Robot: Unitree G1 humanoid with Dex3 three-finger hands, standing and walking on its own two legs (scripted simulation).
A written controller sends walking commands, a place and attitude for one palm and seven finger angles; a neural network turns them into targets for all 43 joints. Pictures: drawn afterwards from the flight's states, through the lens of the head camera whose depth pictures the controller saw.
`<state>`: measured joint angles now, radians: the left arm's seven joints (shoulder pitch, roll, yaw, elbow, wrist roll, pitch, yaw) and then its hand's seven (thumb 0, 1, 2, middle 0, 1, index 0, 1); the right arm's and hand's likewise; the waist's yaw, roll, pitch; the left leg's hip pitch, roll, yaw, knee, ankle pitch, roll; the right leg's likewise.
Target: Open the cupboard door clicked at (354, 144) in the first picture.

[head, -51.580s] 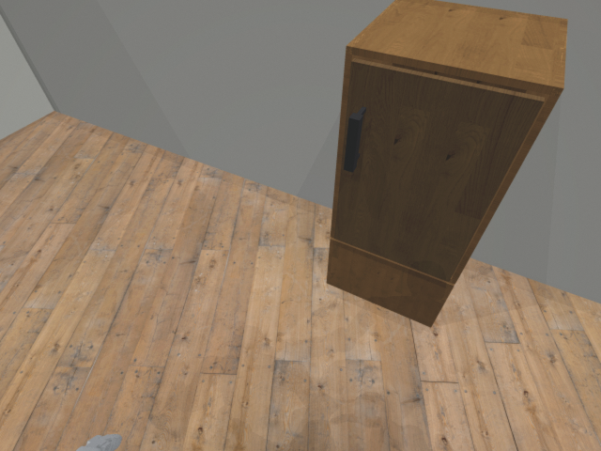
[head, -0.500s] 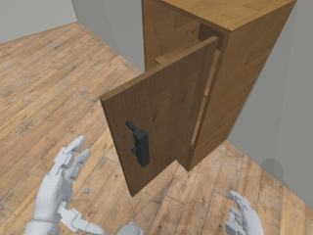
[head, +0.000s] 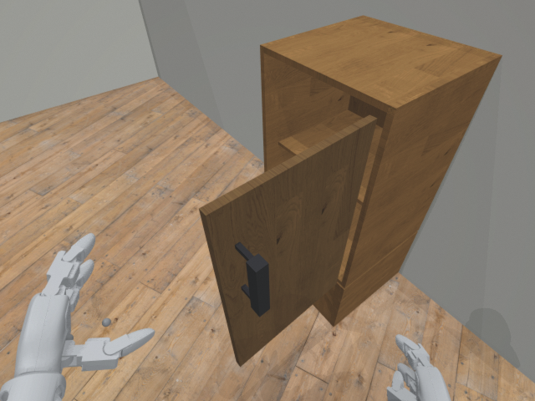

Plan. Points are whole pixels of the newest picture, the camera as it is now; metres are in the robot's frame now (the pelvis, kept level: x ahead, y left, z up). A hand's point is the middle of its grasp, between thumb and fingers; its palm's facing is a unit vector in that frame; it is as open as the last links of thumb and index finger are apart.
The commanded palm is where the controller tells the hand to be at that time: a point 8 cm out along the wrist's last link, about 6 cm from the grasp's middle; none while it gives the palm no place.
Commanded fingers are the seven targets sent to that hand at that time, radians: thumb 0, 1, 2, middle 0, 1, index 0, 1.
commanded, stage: draw the hand back to the body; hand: left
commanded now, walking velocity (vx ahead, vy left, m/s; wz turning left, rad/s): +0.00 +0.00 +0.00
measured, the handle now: (251, 279) +0.33 +0.07 -0.01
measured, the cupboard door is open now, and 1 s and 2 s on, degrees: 93 93 93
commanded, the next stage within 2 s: step back with the hand held close in 0.74 s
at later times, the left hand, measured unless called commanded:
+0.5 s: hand (64, 265) +0.21 +0.25 +0.18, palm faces +0.46 -0.79 -0.40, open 7.9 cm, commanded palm +0.16 +0.28 +0.19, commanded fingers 0.00 0.90 0.90 -0.20 -0.30 -0.20 -0.30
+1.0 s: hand (73, 258) +0.22 +0.24 +0.19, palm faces +0.42 -0.78 -0.46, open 7.4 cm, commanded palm +0.16 +0.28 +0.20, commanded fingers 0.00 0.90 0.90 -0.20 -0.30 -0.20 -0.30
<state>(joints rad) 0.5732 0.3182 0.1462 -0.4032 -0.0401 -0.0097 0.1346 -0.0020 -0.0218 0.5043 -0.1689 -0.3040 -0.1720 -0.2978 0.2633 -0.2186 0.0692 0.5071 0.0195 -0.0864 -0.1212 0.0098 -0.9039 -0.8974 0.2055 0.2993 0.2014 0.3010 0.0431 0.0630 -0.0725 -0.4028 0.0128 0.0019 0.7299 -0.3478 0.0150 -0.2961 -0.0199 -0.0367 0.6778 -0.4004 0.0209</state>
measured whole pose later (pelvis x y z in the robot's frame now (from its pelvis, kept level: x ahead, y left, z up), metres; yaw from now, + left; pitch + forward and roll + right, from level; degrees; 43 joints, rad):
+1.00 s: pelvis +0.01 -0.02 +0.02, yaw -1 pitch -2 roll -1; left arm 0.48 0.37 0.39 -0.39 -0.05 -0.11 0.11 0.02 0.89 0.90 -0.21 -0.30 -0.21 -0.30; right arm 0.17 -0.23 0.01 0.61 0.00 -0.05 -0.09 0.01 -0.90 -0.90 0.21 0.30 0.20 0.30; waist 0.03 0.07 0.01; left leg -0.20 0.05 0.02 0.46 -0.23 -0.02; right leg -0.09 0.02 -0.02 0.39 -0.27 -0.01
